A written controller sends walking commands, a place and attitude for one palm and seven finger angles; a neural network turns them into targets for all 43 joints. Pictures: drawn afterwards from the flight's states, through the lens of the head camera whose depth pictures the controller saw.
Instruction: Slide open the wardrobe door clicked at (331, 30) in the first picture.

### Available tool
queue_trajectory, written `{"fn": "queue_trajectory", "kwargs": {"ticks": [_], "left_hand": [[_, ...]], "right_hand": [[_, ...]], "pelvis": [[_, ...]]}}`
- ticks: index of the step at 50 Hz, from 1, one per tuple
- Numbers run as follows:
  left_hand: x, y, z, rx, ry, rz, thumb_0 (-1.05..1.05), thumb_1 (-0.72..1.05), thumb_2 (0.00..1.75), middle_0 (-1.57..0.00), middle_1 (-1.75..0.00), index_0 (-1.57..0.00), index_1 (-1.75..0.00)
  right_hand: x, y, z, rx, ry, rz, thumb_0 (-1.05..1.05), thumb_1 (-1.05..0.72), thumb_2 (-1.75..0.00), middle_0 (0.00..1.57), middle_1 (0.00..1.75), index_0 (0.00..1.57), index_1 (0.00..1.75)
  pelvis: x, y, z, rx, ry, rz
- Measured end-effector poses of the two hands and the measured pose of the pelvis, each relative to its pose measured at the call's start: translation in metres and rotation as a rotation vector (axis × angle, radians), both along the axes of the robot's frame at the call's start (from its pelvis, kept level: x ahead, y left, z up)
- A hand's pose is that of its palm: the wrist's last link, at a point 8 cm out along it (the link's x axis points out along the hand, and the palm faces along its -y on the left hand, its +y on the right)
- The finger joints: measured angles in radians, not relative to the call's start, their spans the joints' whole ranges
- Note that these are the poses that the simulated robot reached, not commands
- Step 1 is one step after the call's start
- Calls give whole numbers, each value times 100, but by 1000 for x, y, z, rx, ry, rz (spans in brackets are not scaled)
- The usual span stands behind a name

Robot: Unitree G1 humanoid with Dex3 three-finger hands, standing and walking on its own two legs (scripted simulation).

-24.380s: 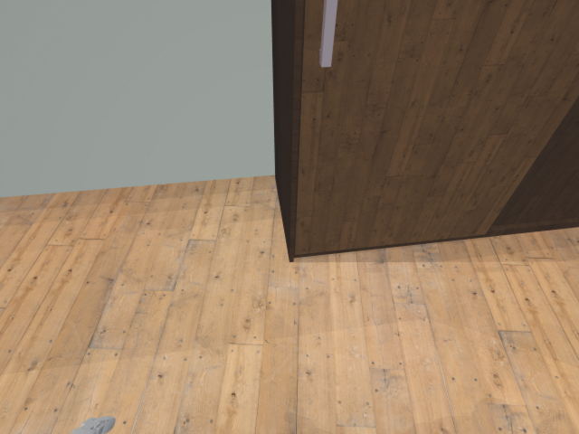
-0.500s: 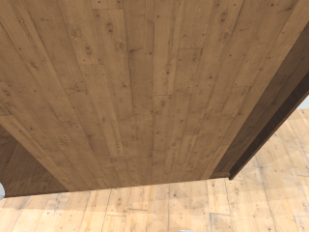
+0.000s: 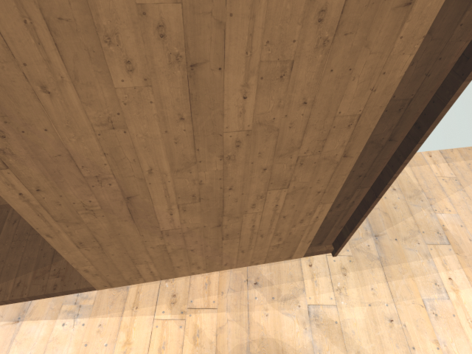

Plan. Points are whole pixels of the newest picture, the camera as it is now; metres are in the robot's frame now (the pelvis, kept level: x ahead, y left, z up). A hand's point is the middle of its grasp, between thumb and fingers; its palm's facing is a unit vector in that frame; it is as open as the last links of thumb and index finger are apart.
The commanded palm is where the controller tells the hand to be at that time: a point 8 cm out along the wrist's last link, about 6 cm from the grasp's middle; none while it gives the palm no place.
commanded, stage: stop walking and hold the door there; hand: left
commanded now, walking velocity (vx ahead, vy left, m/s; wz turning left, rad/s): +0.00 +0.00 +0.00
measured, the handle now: out of the picture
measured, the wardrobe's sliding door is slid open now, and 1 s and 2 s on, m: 0.68 0.67 0.67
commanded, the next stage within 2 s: loosen the grip on the handle in 1.94 s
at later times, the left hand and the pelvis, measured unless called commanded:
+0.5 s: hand out of the picture +0.41 +0.43 +0.20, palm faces +0.59 -0.79 -0.19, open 6.3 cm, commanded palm +0.36 +0.47 +0.17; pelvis +0.01 +0.06 -0.01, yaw +3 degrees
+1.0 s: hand out of the picture +0.41 +0.44 +0.19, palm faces +0.41 -0.86 -0.29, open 5.9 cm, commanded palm +0.38 +0.48 +0.17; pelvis +0.00 +0.15 +0.01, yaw +8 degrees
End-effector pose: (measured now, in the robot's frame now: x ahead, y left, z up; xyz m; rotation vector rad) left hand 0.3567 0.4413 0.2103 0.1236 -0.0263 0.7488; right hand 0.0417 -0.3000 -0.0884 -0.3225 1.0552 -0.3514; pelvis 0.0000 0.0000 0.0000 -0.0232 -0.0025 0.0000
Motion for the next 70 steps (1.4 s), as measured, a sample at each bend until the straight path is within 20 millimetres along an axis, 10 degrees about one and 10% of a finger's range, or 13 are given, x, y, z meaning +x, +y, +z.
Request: {"fn": "queue_trajectory", "kwargs": {"ticks": [13, 22, 35, 48, 54, 63, 70], "left_hand": [[0, 1, 0, 8, 9, -1, -5, 64, 77, -35, -132, -27, -132], [1, 18, -4, 47, 14, -91, -14, 53, 80, -42, -137, -37, -136], [-1, 19, -8, 157, 9, -133, -17, 63, 74, -43, -139, -26, -135], [13, 35, -9, 231, 36, -302, -21, 58, 80, -45, -140, -40, -138], [14, 46, -20, 231, -115, -361, -31, 53, 75, -45, -149, -44, -139], [8, 37, -27, 191, -145, -402, -18, 71, 79, -44, -144, -25, -134], [7, 38, -24, 174, -111, -407, -17, 70, 79, -45, -141, -28, -137]], "right_hand": [[3, 11, -12, 47, 32, 6, 0, -90, -89, 20, 30, 21, 30], [34, 32, -16, 14, 22, 50, 1, -90, -89, 20, 30, 21, 30], [82, 134, -36, 215, -85, 196, 0, -90, -89, 20, 30, 20, 30], [73, 169, -23, 152, 21, 228, 1, -91, -89, 20, 30, 21, 30], [93, 203, -32, 49, -23, 228, 1, -91, -89, 20, 30, 20, 30], [121, 299, -43, 275, -143, 346, 1, -91, -89, 20, 30, 20, 30], [114, 310, -43, 289, -88, 381, 0, -90, -89, 20, 30, 21, 30]], "pelvis": [[8, 3, 0, -6, 6, 10], [18, 41, -5, 9, -14, 62], [-6, 72, -8, 39, 25, 56], [-4, 133, 12, 120, 0, 137], [-4, 183, -16, 50, -4, 139], [-24, 177, -22, 40, -9, 139], [-24, 182, -10, 42, -14, 180]]}}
